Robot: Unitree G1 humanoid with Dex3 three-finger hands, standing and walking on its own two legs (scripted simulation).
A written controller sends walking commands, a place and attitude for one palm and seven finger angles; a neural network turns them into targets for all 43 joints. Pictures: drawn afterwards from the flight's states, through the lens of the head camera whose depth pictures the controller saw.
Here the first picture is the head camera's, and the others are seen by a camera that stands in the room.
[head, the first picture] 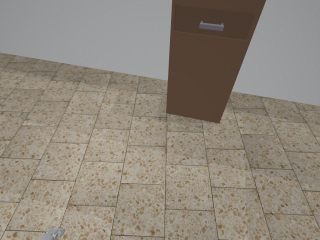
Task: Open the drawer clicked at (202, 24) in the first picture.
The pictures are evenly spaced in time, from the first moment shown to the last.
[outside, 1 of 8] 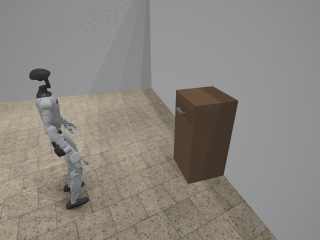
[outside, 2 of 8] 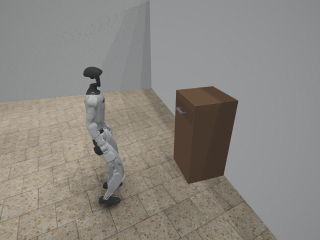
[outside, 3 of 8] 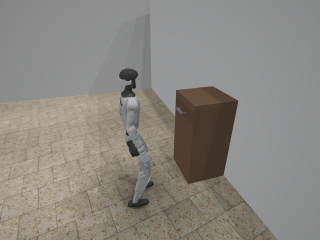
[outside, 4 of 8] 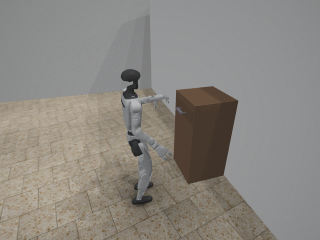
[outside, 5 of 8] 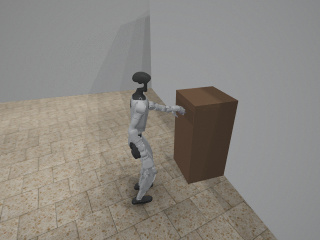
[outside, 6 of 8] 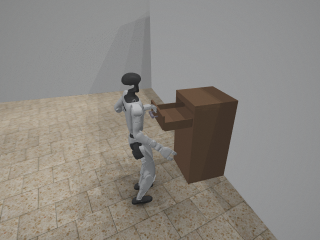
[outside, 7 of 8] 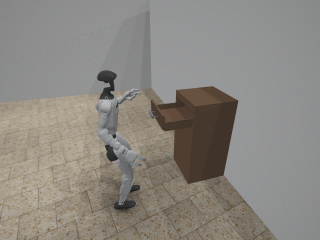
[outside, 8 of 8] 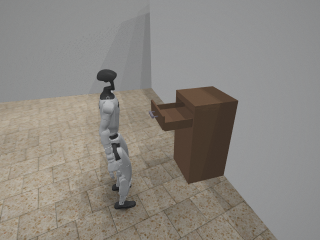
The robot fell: no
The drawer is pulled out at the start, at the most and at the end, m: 0.00 0.30 0.29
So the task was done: yes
